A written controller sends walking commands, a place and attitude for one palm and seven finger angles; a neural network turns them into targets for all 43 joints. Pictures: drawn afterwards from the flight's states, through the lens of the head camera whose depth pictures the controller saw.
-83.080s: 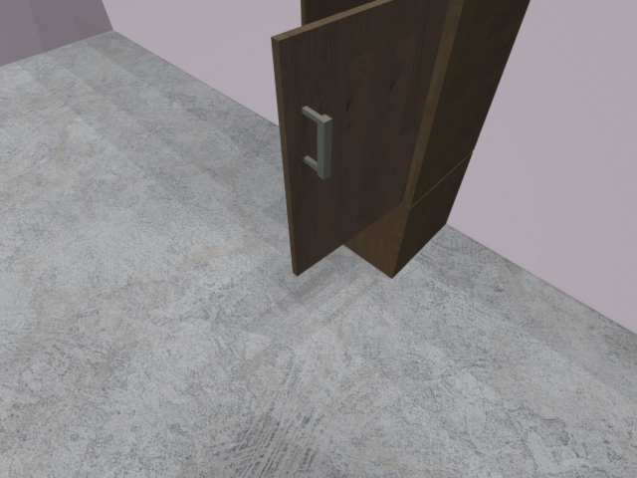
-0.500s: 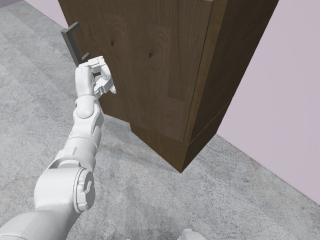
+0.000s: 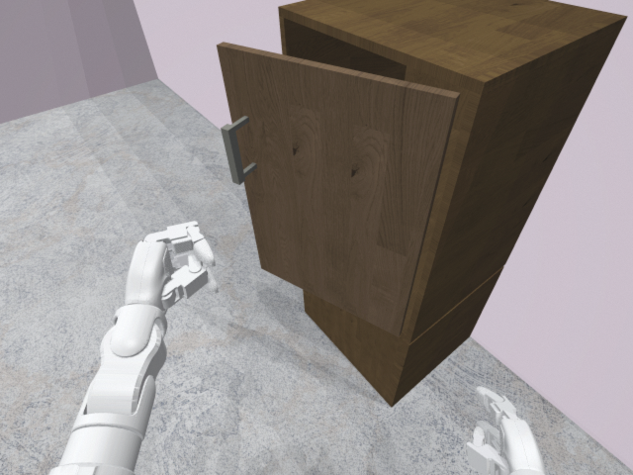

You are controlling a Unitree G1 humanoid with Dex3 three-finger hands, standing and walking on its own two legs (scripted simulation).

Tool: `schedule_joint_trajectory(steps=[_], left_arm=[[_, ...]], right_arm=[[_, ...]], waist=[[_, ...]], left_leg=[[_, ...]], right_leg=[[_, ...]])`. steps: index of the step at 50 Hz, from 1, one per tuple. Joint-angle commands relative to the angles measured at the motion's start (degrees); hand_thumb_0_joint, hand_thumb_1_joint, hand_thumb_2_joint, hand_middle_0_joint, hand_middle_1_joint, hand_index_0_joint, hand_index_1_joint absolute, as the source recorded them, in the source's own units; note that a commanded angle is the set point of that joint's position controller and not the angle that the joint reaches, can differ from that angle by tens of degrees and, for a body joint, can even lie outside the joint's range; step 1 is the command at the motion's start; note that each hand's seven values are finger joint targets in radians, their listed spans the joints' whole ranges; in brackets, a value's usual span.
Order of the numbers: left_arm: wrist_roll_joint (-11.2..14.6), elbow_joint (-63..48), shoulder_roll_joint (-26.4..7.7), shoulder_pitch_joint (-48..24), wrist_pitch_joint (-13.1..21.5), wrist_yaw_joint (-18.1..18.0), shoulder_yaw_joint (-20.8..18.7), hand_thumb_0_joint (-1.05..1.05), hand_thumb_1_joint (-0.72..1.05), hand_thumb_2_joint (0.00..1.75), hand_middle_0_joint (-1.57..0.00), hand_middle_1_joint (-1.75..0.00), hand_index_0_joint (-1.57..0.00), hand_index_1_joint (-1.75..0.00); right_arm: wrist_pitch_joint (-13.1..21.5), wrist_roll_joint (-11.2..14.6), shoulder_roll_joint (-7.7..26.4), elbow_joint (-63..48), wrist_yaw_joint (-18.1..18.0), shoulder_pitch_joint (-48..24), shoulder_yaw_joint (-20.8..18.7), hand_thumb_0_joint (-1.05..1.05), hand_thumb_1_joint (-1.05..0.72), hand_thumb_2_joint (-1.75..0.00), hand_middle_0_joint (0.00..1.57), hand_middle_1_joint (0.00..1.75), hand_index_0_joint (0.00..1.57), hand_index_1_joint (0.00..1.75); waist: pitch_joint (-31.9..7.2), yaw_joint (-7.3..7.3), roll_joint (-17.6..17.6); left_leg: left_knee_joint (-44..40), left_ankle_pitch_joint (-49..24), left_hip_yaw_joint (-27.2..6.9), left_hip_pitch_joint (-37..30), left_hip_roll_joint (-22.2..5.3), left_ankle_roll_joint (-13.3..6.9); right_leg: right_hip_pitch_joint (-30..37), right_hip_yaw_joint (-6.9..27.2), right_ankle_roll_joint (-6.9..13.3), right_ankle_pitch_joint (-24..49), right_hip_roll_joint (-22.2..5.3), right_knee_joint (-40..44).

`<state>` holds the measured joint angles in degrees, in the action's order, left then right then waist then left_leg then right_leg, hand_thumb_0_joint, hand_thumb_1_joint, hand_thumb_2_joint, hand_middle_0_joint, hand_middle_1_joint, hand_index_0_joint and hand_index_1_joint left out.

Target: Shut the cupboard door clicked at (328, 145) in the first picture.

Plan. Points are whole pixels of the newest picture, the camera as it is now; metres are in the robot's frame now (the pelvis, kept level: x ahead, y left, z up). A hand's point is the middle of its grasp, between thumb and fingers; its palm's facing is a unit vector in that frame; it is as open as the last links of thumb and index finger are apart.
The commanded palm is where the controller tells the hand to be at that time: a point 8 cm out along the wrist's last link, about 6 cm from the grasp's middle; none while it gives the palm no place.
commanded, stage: draw the hand back to the body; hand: left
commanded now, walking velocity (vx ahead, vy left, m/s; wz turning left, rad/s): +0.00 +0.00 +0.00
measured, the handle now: (240, 150) +0.67 +0.19 +0.07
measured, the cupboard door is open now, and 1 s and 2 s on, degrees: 20 20 20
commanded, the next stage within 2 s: step back with the hand held close in 0.94 s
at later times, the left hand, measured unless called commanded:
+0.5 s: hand (67, 331) +0.22 +0.26 +0.15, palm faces +0.41 -0.82 -0.39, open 5.6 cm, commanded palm +0.17 +0.30 +0.18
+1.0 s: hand (37, 340) +0.20 +0.27 +0.17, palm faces +0.46 -0.79 -0.41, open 7.4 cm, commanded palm +0.15 +0.30 +0.18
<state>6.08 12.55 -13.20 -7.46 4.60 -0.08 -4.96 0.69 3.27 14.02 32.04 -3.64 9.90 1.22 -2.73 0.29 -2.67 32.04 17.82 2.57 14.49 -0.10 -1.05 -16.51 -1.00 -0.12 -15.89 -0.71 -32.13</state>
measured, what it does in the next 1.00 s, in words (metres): stands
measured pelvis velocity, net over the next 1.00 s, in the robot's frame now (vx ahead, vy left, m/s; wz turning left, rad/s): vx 0.02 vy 0.00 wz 0.02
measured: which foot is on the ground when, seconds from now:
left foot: down 0.00-1.00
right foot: down 0.00-1.00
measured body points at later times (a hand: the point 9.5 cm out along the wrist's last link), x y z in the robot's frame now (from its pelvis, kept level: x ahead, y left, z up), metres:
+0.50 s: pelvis +0.02 +0.00 +0.01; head +0.00 -0.03 +0.46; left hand +0.19 +0.30 +0.17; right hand +0.20 -0.21 -0.09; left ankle -0.01 +0.11 -0.73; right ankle +0.01 -0.12 -0.73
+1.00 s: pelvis +0.02 +0.00 +0.01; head -0.01 -0.02 +0.46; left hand +0.17 +0.31 +0.19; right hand +0.21 -0.21 -0.08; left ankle -0.01 +0.11 -0.73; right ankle +0.01 -0.12 -0.73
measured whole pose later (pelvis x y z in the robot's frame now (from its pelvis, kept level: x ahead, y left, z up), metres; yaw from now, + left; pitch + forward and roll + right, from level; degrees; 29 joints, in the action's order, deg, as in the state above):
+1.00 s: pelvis +0.02 +0.00 +0.01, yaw +1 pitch -4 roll +0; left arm 3.7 -21.5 -20.0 26.6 4.4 -5.8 -19.5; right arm 5.3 0.7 12.6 36.3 -4.3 11.8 1.5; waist -0.4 -3.3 -4.2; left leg 24.3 15.7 1.6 4.4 0.1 -1.0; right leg -5.7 -2.0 -0.3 -13.7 -0.7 -23.6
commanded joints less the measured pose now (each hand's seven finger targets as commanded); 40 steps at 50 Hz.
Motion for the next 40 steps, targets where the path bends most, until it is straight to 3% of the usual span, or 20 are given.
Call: schedule_joint_trajectory(steps=[1, 3, 5, 6, 7, 10, 14, 18, 21, 22, 27, 28, 29, 32, 36, 40], left_arm=[[-1.08, -22.38, -12.81, -13.98, 3.45, -3.17, -6.77, 0.00, 0.90, 0.90, -0.94, -1.11, -0.94, -1.11], [-1.64, -27.15, -12.43, -11.99, 3.28, -3.90, -6.68, 0.00, 0.90, 0.90, -0.89, -1.05, -0.89, -1.05], [-1.94, -30.35, -11.12, -7.60, 2.98, -4.33, -5.75, 0.00, 0.90, 0.90, -0.83, -0.99, -0.83, -0.99], [-1.95, -30.84, -11.03, -4.32, 2.81, -4.29, -5.53, 0.00, 0.90, 0.90, -0.81, -0.96, -0.81, -0.96], [-1.99, -31.38, -10.67, -2.53, 2.57, -4.37, -5.55, 0.00, 0.90, 0.90, -0.78, -0.93, -0.78, -0.93], [-2.08, -32.48, -10.07, 3.95, 1.89, -4.56, -6.24, 0.00, 0.90, 0.90, -0.69, -0.84, -0.69, -0.84], [-1.86, -33.54, -13.10, 11.24, 1.43, -4.69, -11.48, 0.00, 0.90, 0.90, -0.58, -0.72, -0.58, -0.72], [-1.70, -39.32, -16.48, 16.90, 2.37, -5.18, -16.65, 0.00, 0.90, 0.90, -0.47, -0.60, -0.47, -0.60], [-1.69, -42.60, -18.70, 21.81, 2.76, -5.71, -19.87, 0.00, 0.90, 0.90, -0.39, -0.51, -0.39, -0.51], [-1.81, -45.06, -17.87, 22.24, 3.06, -5.78, -19.26, 0.00, 0.90, 0.90, -0.36, -0.48, -0.36, -0.48], [-1.74, -46.99, -18.72, 30.38, 3.24, -6.50, -22.63, 0.00, 0.90, 0.90, -0.23, -0.33, -0.23, -0.33], [-1.73, -47.05, -19.14, 31.39, 3.36, -6.59, -23.56, 0.00, 0.90, 0.90, -0.20, -0.30, -0.20, -0.30], [-1.85, -45.46, -17.09, 30.58, 3.18, -6.42, -21.60, 0.00, 0.90, 0.90, -0.20, -0.30, -0.20, -0.30], [-2.10, -42.59, -15.37, 27.52, 2.86, -6.36, -19.53, 0.00, 0.90, 0.90, -0.20, -0.30, -0.20, -0.30], [-2.29, -42.20, -16.70, 25.69, 3.19, -6.73, -20.26, 0.00, 0.90, 0.90, -0.20, -0.30, -0.20, -0.30], [-2.53, -46.57, -18.12, 25.89, 3.98, -7.21, -21.49, 0.00, 0.90, 0.90, -0.20, -0.30, -0.20, -0.30]], right_arm=[[2.00, -0.80, 4.95, -7.41, -1.38, -4.58, -1.34, 0.00, -0.90, -0.90, 0.20, 0.30, 0.20, 0.30], [2.52, -1.15, 4.52, -7.53, -1.26, -4.61, -0.95, 0.00, -0.90, -0.90, 0.20, 0.30, 0.20, 0.30], [3.15, -1.55, 4.21, -7.43, -1.02, -4.89, -0.70, 0.00, -0.90, -0.90, 0.20, 0.30, 0.20, 0.30], [3.47, -1.64, 4.59, -7.30, -0.97, -4.85, -0.75, 0.00, -0.90, -0.90, 0.20, 0.30, 0.20, 0.30], [3.52, -1.66, 4.40, -7.20, -0.94, -5.20, -0.64, 0.00, -0.90, -0.90, 0.20, 0.30, 0.20, 0.30], [3.66, -2.11, 4.59, -6.96, -0.75, -5.48, -0.62, 0.00, -0.90, -0.90, 0.20, 0.30, 0.20, 0.30], [2.90, -2.26, 4.61, -6.77, -0.85, -6.28, -0.93, 0.00, -0.90, -0.90, 0.20, 0.30, 0.20, 0.30], [3.15, -2.46, 4.19, -6.83, -0.85, -6.87, -1.24, 0.00, -0.90, -0.90, 0.20, 0.30, 0.20, 0.30], [4.18, -2.71, 4.30, -6.50, -0.85, -7.00, -1.46, 0.00, -0.90, -0.90, 0.20, 0.30, 0.20, 0.30], [4.50, -2.56, 3.91, -6.67, -0.77, -6.96, -1.46, 0.00, -0.90, -0.90, 0.20, 0.30, 0.20, 0.30], [6.08, -2.48, 4.08, -6.02, -0.76, -6.12, -2.06, 0.00, -0.90, -0.90, 0.20, 0.30, 0.20, 0.30], [6.27, -2.42, 4.15, -5.93, -0.77, -5.94, -2.25, 0.00, -0.90, -0.90, 0.20, 0.30, 0.20, 0.30], [6.36, -2.49, 4.24, -5.56, -0.86, -5.80, -2.23, 0.00, -0.90, -0.90, 0.20, 0.30, 0.20, 0.30], [6.53, -2.39, 5.09, -4.91, -1.09, -5.24, -2.58, 0.00, -0.90, -0.90, 0.20, 0.30, 0.20, 0.30], [6.73, -2.57, 5.54, -4.75, -1.60, -5.18, -2.81, 0.00, -0.90, -0.90, 0.20, 0.30, 0.20, 0.30], [7.55, -2.77, 4.74, -5.25, -1.73, -6.03, -2.54, 0.00, -0.90, -0.90, 0.20, 0.30, 0.20, 0.30]], waist=[[-7.63, -0.89, 0.62], [-8.49, -1.01, -3.68], [-7.73, -1.04, -5.32], [-7.28, -1.25, -2.68], [-6.02, -1.15, -3.66], [-3.44, -1.51, 0.62], [-2.22, -2.45, 4.68], [-5.50, -3.62, 0.71], [-5.03, -4.20, -1.43], [-5.30, -3.91, -3.03], [-2.16, -4.11, -1.99], [-1.11, -4.14, -1.58], [0.56, -3.63, -0.63], [4.16, -2.65, 1.37], [2.28, -3.12, 1.79], [-2.97, -4.04, -0.80]], left_leg=[[-8.62, -9.38, -1.30, -5.07, -0.23, -0.72], [-9.71, -12.26, -1.60, -7.46, -0.33, -0.18], [-10.48, -13.91, -1.77, -8.88, -0.48, 0.09], [-10.71, -14.89, -1.85, -8.87, -0.58, -0.09], [-11.21, -14.87, -1.70, -9.28, -0.71, 0.07], [-12.05, -15.57, -2.01, -8.97, -0.69, 0.09], [-12.43, -15.21, -1.49, -8.02, -0.56, -0.24], [-11.83, -17.72, -1.41, -8.58, -0.39, -0.13], [-11.32, -19.24, -1.27, -8.17, -0.38, -0.03], [-11.29, -19.66, -1.31, -8.52, -0.33, 0.09], [-11.02, -21.52, -1.41, -7.70, -0.85, 0.37], [-11.08, -20.87, -1.35, -7.29, -0.95, 0.47], [-11.33, -19.39, -1.20, -7.08, -0.87, 0.32], [-12.13, -15.36, -1.29, -6.63, -1.02, -0.02], [-12.63, -12.69, -1.69, -7.36, -0.72, -0.45], [-12.27, -13.70, -1.55, -8.47, -0.29, -0.39]], right_leg=[[8.42, 0.32, 1.03, 9.21, 0.39, 8.91], [10.08, -0.40, 1.39, 11.54, 0.50, 9.05], [10.51, -0.81, 1.46, 12.51, 0.68, 9.77], [11.19, -0.92, 1.35, 13.06, 0.85, 10.43], [10.82, -0.94, 1.29, 12.95, 0.83, 10.75], [11.27, -1.56, 1.09, 13.57, 1.07, 11.36], [12.61, -1.36, 0.69, 13.50, 0.73, 12.09], [15.34, -1.10, 0.78, 15.48, 0.21, 11.34], [15.50, -1.23, 0.64, 16.55, 0.16, 11.36], [15.46, -1.25, 0.71, 16.45, 0.06, 11.06], [13.72, -1.80, 0.52, 16.57, 0.27, 10.89], [12.95, -1.87, 0.49, 15.84, 0.37, 10.97], [11.53, -1.90, 0.41, 14.75, 0.40, 11.29], [8.71, -1.81, 0.21, 10.80, 0.28, 12.35], [9.37, -1.64, 0.29, 8.06, 0.18, 12.57], [12.47, -1.46, 0.45, 9.40, 0.14, 11.60]])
